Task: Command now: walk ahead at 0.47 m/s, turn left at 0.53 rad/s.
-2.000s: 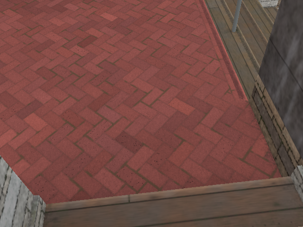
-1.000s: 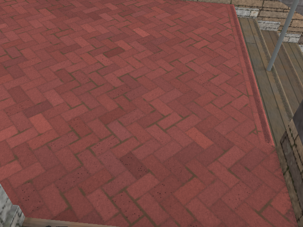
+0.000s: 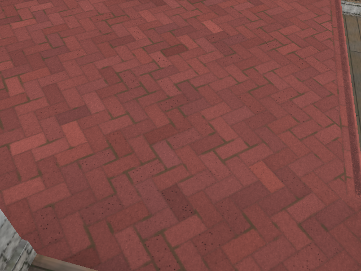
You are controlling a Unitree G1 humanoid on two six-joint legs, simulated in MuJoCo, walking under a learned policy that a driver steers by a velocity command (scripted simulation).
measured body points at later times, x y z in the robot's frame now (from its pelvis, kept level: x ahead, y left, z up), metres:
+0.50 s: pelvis +0.31 -0.04 -0.15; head +0.31 -0.05 +0.30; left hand +0.27 +0.20 -0.29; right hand +0.39 -0.29 -0.29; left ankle +0.25 +0.07 -0.72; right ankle +0.31 -0.10 -0.88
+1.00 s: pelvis +0.60 +0.03 -0.29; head +0.64 +0.04 +0.16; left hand +0.56 +0.28 -0.44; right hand +0.78 -0.19 -0.39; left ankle +0.67 +0.12 -1.03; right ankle +0.42 -0.08 -0.79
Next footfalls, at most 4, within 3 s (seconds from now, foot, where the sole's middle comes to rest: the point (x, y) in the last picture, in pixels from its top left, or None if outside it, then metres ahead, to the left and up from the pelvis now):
0.34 right None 0.35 -0.09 -0.91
0.90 left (163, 250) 0.71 0.11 -1.06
1.34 right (211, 238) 0.78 -0.11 -1.06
1.70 left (166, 242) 0.74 0.10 -1.06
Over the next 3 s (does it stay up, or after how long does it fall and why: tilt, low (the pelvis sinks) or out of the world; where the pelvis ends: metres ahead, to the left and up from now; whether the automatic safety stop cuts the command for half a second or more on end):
stays up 0.90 -0.03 -0.29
